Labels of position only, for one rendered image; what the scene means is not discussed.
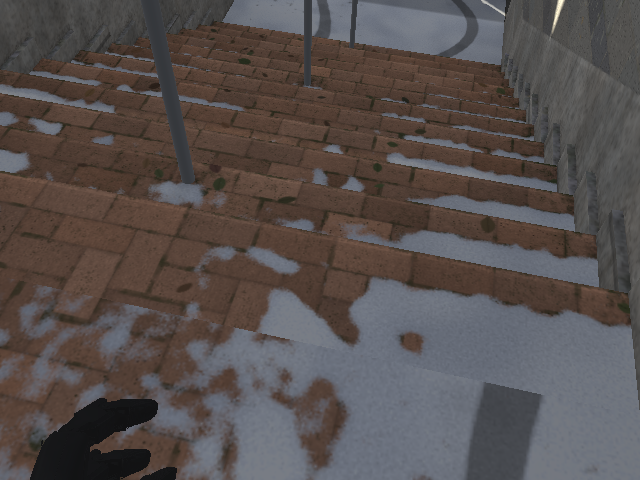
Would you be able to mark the stairs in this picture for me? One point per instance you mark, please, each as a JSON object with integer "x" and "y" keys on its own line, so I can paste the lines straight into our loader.
{"x": 414, "y": 151}

